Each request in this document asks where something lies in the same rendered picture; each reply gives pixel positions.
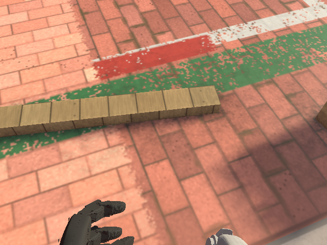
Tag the robot right shin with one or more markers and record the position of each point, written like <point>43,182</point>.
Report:
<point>224,231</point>

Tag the robot right thigh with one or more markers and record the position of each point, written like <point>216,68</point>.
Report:
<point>225,239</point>

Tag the robot left hand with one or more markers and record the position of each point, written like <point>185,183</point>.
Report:
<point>79,231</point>

